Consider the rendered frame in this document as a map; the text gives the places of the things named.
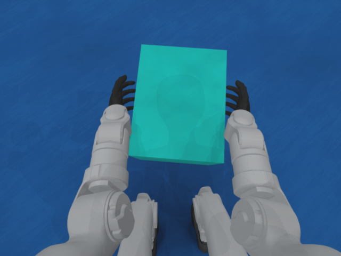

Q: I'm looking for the right robot shin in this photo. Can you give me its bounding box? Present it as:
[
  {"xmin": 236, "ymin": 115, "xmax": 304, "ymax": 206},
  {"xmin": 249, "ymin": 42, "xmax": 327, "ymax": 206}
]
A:
[{"xmin": 198, "ymin": 187, "xmax": 221, "ymax": 242}]

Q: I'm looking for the carton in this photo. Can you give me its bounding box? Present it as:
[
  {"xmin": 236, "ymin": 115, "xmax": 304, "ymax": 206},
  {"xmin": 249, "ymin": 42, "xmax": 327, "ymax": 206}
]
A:
[{"xmin": 128, "ymin": 44, "xmax": 227, "ymax": 165}]

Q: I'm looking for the right robot hand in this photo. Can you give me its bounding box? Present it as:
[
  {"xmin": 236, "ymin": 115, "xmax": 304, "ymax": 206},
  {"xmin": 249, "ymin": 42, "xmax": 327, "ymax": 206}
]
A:
[{"xmin": 225, "ymin": 80, "xmax": 250, "ymax": 116}]

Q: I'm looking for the right robot thigh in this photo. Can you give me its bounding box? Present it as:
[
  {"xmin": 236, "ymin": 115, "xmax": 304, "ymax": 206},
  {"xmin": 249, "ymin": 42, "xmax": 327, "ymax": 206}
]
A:
[{"xmin": 192, "ymin": 191, "xmax": 248, "ymax": 256}]

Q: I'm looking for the right robot upper arm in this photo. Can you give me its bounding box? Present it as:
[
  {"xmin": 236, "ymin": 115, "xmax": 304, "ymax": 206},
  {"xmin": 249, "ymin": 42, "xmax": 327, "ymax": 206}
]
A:
[{"xmin": 230, "ymin": 196, "xmax": 341, "ymax": 256}]

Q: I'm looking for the left robot hand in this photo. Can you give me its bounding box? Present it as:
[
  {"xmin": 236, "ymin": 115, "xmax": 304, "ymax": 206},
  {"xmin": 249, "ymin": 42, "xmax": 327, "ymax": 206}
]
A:
[{"xmin": 109, "ymin": 75, "xmax": 136, "ymax": 111}]

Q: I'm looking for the right robot forearm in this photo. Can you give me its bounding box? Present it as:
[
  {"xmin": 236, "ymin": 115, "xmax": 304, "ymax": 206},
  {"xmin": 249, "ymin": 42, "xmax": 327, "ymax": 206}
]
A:
[{"xmin": 224, "ymin": 109, "xmax": 293, "ymax": 210}]

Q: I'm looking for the left robot upper arm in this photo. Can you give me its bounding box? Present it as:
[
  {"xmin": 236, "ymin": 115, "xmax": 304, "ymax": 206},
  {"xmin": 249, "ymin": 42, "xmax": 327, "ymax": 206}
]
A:
[{"xmin": 35, "ymin": 190, "xmax": 135, "ymax": 256}]

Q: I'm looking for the left robot forearm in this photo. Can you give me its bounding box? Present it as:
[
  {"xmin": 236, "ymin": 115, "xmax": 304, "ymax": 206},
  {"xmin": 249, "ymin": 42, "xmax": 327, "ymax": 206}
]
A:
[{"xmin": 67, "ymin": 105, "xmax": 132, "ymax": 233}]

